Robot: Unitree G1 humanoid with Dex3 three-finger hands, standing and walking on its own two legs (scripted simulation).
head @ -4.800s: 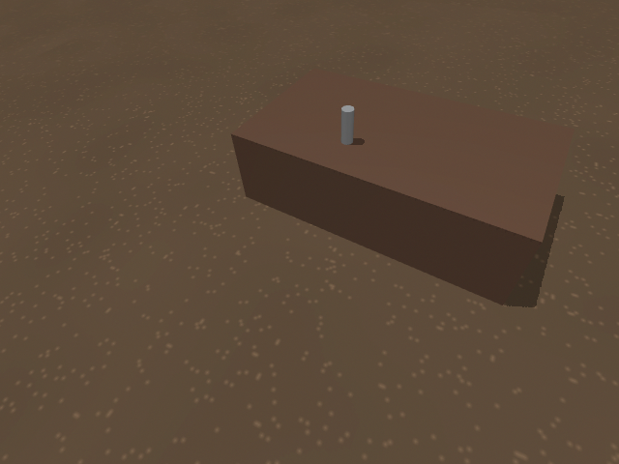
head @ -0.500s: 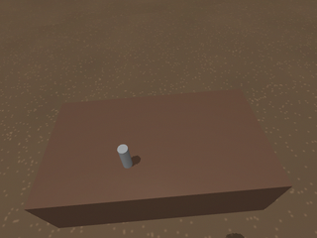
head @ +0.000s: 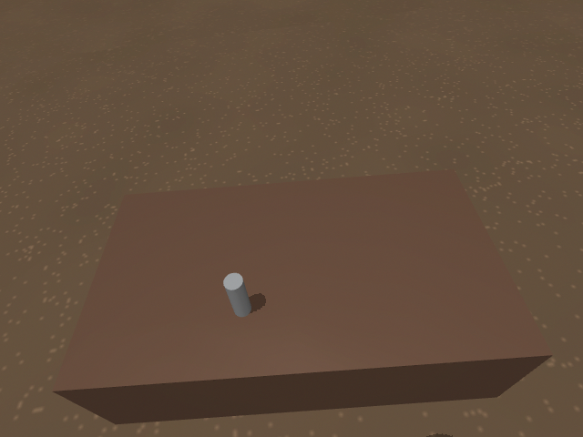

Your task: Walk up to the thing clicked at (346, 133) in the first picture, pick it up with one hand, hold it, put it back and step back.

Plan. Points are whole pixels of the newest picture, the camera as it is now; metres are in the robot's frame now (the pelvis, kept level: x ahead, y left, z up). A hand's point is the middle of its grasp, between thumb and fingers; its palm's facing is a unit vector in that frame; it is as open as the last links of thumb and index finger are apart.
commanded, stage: stand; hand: left
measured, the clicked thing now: (238, 295) +0.52 +0.19 -0.35
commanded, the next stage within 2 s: go down in 1.82 s
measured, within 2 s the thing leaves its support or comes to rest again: neither
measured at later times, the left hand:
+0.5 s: hand out of the picture +0.10 +0.25 -0.15, palm faces -0.02 -0.94 -0.34, open 7.4 cm
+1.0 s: hand out of the picture +0.07 +0.26 -0.16, palm faces -0.01 -0.94 -0.35, open 7.4 cm
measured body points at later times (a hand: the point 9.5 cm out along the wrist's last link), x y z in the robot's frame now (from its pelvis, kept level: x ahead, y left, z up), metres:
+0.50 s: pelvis +0.01 +0.00 +0.00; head +0.02 +0.00 +0.45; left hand +0.10 +0.30 -0.13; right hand +0.10 -0.30 -0.13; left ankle +0.00 +0.14 -0.75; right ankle -0.01 -0.15 -0.75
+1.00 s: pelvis +0.01 +0.00 +0.00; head +0.01 +0.00 +0.45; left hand +0.08 +0.31 -0.13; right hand +0.08 -0.30 -0.13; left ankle +0.00 +0.14 -0.75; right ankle -0.01 -0.15 -0.75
